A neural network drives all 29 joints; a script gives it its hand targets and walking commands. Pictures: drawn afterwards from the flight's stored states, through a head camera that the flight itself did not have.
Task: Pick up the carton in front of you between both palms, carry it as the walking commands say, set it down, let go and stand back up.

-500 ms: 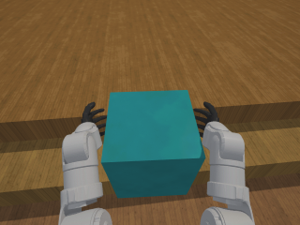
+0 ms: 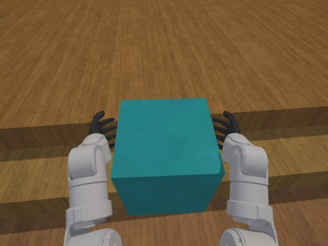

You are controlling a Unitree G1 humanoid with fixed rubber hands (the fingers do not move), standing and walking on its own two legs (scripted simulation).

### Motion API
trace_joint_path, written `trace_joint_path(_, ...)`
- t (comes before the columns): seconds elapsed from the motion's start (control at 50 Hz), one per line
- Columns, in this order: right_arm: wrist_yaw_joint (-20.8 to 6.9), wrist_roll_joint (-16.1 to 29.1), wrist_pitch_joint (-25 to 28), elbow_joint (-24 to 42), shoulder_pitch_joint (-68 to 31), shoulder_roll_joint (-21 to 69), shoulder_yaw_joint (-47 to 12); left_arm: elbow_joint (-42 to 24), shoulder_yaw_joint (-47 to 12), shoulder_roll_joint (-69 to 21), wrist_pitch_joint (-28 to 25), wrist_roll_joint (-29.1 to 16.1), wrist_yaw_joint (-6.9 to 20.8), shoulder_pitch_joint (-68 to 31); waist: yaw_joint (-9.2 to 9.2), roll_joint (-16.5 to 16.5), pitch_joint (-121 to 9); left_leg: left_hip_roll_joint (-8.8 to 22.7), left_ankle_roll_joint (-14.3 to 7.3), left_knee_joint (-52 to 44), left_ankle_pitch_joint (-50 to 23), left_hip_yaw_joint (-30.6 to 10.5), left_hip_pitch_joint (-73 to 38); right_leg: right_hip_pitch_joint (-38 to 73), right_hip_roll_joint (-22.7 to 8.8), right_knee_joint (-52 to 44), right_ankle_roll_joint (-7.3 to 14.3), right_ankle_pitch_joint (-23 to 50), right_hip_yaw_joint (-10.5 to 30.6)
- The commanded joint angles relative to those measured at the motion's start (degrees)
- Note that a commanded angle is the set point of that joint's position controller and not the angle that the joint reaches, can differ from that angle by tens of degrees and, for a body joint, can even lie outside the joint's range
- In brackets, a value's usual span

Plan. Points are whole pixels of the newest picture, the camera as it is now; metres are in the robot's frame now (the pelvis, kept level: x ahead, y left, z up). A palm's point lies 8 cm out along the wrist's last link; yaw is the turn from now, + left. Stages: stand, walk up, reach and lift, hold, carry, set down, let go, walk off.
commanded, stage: carry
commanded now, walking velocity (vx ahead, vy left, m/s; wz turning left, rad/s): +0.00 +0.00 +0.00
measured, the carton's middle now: (165, 160) +0.32 +0.00 +0.03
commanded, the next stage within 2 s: none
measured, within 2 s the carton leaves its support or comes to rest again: neither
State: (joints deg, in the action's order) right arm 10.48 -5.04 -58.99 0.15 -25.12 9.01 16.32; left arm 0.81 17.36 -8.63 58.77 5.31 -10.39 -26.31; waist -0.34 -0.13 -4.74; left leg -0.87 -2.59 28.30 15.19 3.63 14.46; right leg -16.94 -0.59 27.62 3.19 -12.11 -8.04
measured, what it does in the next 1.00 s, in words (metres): stands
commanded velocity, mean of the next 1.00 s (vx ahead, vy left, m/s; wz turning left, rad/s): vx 0.00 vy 0.00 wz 0.00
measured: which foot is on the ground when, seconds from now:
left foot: down 0.00-1.00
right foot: down 0.00-1.00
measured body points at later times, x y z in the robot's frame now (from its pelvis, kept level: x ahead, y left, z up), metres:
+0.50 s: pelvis -0.01 +0.00 +0.00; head -0.03 -0.01 +0.45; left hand +0.32 +0.15 +0.11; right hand +0.32 -0.16 +0.10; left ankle +0.00 +0.09 -0.74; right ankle +0.03 -0.09 -0.74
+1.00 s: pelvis -0.03 -0.01 +0.00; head -0.04 -0.01 +0.45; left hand +0.31 +0.15 +0.10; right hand +0.31 -0.17 +0.10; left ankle +0.00 +0.09 -0.74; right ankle +0.03 -0.09 -0.74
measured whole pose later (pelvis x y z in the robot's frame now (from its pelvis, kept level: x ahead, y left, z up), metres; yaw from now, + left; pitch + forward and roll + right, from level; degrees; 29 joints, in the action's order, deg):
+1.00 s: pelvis -0.03 -0.01 +0.00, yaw +0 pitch +1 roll +0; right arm 10.6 -4.9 -58.9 0.1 -25.1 8.9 16.2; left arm 0.8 17.4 -8.7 58.4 5.0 -10.3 -26.0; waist -0.1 -0.1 -4.7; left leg 0.0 -1.9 29.0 13.2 3.6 17.2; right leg -19.3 -0.3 27.7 4.2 -10.0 -8.5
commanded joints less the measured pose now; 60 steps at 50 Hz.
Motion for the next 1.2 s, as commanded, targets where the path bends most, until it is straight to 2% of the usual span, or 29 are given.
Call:
trace_joint_path(0.0, 0.0, 8.9, 0.8, 2.7, -33.6, 41.9, -33.1, -2.2, -33.5, -43.1, -0.1, -9.3, 0.0, -31.9, 0.09, 0.3, -17.5, 8.6, -5.4, -3.6, -13.0, -7.7, -3.0, 8.9, -8.1, -2.9, 3.7, 9.6, 8.7)
trace_joint_path(1.18, 0.1, 8.8, 0.9, 2.5, -33.3, 41.8, -33.1, -2.3, -33.5, -43.1, -0.6, -9.7, 0.2, -32.0, 0.54, 0.4, -17.3, 8.2, -4.8, -3.3, -4.8, -7.7, 0.1, 6.2, -8.6, -4.9, 3.4, 4.0, 9.9)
